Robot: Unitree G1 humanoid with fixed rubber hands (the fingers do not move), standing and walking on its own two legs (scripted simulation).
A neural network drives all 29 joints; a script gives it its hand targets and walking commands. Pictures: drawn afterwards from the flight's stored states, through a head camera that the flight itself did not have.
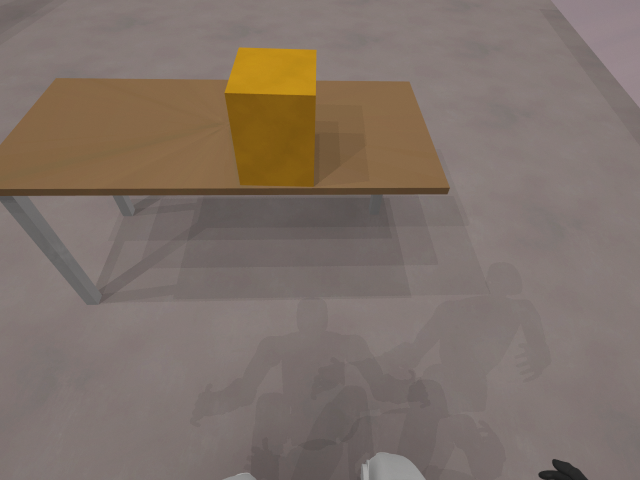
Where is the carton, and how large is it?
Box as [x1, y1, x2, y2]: [225, 47, 315, 186]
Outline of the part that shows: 239,47 225,90 225,98 240,184 313,186 315,50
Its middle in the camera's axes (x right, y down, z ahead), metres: -0.10 -0.30 +0.92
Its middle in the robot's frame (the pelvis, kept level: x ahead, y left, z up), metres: +0.89 +0.08 -0.04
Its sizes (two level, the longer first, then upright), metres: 0.208 0.181 0.240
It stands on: a table, 0.58 m high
